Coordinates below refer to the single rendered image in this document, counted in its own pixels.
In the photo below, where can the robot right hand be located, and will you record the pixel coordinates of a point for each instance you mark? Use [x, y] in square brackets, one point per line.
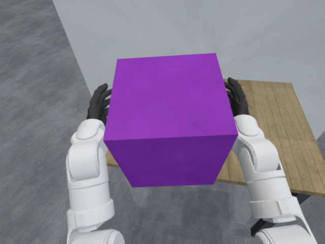
[236, 97]

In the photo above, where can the robot left forearm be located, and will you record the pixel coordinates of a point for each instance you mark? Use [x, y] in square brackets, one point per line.
[87, 177]

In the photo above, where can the robot right upper arm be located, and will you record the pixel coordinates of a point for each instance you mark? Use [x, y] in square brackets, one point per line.
[291, 234]

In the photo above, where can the robot left hand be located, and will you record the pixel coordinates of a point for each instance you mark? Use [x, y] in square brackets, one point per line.
[98, 104]

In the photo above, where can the table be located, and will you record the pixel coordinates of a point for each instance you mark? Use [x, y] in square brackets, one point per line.
[279, 114]

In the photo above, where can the carton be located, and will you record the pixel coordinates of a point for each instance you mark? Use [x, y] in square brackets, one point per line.
[170, 122]

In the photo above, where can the robot right forearm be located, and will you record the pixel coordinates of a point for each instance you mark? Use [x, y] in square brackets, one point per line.
[271, 199]

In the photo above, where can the robot left upper arm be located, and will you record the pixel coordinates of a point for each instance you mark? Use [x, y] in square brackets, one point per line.
[110, 236]

